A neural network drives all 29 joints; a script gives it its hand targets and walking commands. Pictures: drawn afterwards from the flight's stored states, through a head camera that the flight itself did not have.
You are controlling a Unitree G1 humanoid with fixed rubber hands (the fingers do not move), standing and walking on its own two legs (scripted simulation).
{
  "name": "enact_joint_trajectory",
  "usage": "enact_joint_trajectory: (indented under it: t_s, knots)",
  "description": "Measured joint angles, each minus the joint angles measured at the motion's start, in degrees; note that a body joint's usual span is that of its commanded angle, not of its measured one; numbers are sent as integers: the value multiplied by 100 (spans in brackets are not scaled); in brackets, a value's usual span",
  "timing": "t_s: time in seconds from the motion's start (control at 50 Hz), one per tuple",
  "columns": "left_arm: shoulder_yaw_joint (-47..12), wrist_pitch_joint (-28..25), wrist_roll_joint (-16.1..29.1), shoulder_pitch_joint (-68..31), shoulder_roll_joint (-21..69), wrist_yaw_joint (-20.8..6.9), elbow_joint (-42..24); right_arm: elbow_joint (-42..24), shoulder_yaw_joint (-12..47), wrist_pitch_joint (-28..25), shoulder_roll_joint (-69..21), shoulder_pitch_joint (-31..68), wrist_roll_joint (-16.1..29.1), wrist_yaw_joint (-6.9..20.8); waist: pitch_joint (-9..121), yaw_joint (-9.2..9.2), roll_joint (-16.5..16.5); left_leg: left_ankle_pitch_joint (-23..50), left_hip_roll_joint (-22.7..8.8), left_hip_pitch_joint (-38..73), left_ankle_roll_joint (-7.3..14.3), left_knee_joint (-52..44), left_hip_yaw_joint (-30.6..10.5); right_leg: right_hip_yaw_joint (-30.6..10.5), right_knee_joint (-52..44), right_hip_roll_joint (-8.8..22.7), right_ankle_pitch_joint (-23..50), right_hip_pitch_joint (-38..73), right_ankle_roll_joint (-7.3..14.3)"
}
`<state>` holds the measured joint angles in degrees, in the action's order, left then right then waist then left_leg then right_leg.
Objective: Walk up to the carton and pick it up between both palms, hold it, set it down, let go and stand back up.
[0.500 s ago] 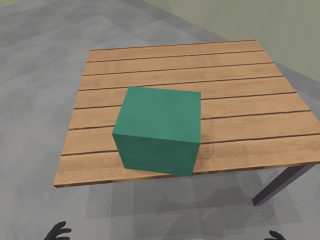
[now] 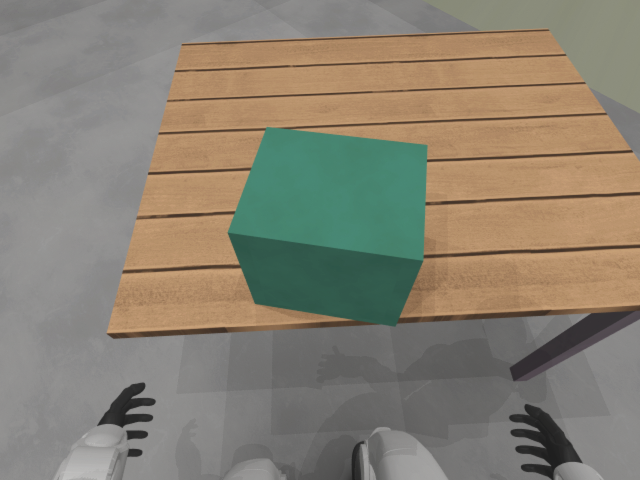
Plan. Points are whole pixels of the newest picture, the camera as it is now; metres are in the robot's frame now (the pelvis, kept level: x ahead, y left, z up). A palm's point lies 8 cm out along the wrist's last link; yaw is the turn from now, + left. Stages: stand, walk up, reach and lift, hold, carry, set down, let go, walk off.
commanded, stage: reach and lift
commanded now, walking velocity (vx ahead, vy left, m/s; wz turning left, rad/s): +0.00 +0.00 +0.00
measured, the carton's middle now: (333, 231) +0.42 -0.03 +0.00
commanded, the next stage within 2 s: none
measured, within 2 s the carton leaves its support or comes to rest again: neither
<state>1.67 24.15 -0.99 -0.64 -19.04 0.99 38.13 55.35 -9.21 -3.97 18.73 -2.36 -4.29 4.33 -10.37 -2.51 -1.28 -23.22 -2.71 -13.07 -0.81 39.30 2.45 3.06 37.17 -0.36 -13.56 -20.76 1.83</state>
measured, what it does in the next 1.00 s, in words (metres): stands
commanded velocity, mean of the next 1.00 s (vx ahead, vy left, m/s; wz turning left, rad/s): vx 0.00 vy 0.00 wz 0.00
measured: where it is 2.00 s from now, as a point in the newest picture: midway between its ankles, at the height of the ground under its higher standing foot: outside the picture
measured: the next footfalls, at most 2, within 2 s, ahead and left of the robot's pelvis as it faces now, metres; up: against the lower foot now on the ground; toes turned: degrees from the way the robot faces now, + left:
none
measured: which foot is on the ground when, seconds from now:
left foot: down 0.00-1.00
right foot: down 0.00-1.00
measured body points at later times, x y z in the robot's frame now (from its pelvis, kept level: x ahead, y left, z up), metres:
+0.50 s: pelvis +0.01 +0.01 +0.01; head +0.01 +0.02 +0.46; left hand +0.18 +0.29 -0.05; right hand +0.13 -0.26 -0.06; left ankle -0.02 +0.13 -0.72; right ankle +0.07 -0.10 -0.72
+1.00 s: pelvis +0.02 +0.01 +0.02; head +0.00 +0.02 +0.47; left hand +0.19 +0.28 -0.01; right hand +0.16 -0.22 -0.02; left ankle -0.02 +0.13 -0.72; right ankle +0.07 -0.10 -0.72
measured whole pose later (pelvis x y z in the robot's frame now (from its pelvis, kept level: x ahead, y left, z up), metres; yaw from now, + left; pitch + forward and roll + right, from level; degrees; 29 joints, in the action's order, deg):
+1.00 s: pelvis +0.02 +0.01 +0.02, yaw -1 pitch -9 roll -1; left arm 3.6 10.8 5.1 17.5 -18.8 -4.4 14.1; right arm 8.5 -4.3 3.3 7.8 -26.4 3.1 -5.8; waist -6.7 1.1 -1.4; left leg -18.6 -2.9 2.4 0.0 25.3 4.3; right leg 1.3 22.0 -1.4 -8.3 -4.7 0.5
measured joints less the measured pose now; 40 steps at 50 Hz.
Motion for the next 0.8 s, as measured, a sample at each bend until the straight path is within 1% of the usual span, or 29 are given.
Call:
enact_joint_trajectory:
  t_s: [0.04, 0.08, 0.12, 0.18, 0.28, 0.36, 0.44, 0.48, 0.56, 0.6, 0.66, 0.72, 0.8]
  knots:
    - [63, 404, -130, -12, 99, -89, -602, -317, -29, 22, -109, 59, 81, 3, -152, -94, 41, -108, 4, -98, -42, 220, -70, 70, 205, 29, -118, -68, 1]
    - [156, 600, -193, 51, 188, -175, -1117, -671, 26, -12, -192, -4, 220, -58, -210, -148, 101, -166, 8, -128, -65, 323, -104, 102, 325, 44, -199, -94, 5]
    - [254, 631, -269, 129, 251, -229, -1487, -951, 109, -79, -237, -136, 350, -136, -222, -151, 173, -199, 9, -57, -54, 330, -116, 114, 361, 45, -247, -32, 13]
    - [428, 529, -427, 316, 308, -224, -1755, -1252, 286, -131, -207, -425, 489, -233, -138, -98, 255, -169, 5, 194, -70, 161, -107, 100, 243, 30, -249, 194, 13]
    - [460, 442, -406, 870, 140, -168, -1940, -1663, 281, -53, -146, -914, 473, -317, 184, -8, 279, -69, -21, 630, -66, -233, -60, 55, -125, -25, -153, 608, 1]
    - [401, 350, -206, 1158, -28, -238, -1863, -2076, 229, 162, -217, -1192, 437, -398, 262, 51, 282, 68, 6, 908, -30, -541, -4, -5, -404, -22, -25, 864, -29]
    - [356, 189, 5, 1283, -97, -250, -1962, -2474, 237, 321, -467, -1403, 428, -440, 206, 123, 259, 183, 25, 1039, 13, -721, 57, -65, -636, -21, 134, 1007, -62]
    - [310, 80, 27, 1310, -68, -245, -1994, -2639, 273, 381, -576, -1495, 436, -424, 178, 151, 184, 219, 15, 1079, 38, -774, 91, -95, -768, -39, 226, 1072, -82]
    - [221, -196, 80, 1440, 87, -215, -2091, -2900, 336, 418, -683, -1665, 415, -409, 208, 155, -76, 208, -22, 1115, 93, -779, 160, -156, -948, -85, 345, 1167, -133]
    - [171, -355, 203, 1496, 141, -225, -2104, -3057, 310, 397, -726, -1741, 372, -452, 248, 128, -189, 202, -8, 1152, 116, -796, 178, -174, -967, -72, 345, 1203, -157]
    - [129, -597, 382, 1525, 177, -298, -2017, -3395, 245, 390, -804, -1841, 289, -569, 308, 100, -273, 237, 32, 1260, 130, -902, 198, -193, -991, -36, 327, 1278, -177]
    - [157, -759, 496, 1545, 183, -357, -1912, -3774, 251, 425, -865, -1965, 271, -696, 411, 123, -255, 304, 66, 1373, 126, -1071, 224, -219, -1041, -12, 324, 1336, -178]
    - [218, -889, 606, 1609, 116, -436, -2013, -4122, 324, 568, -944, -2075, 346, -828, 443, 164, -105, 441, 84, 1551, 100, -1348, 210, -205, -1232, -3, 393, 1492, -160]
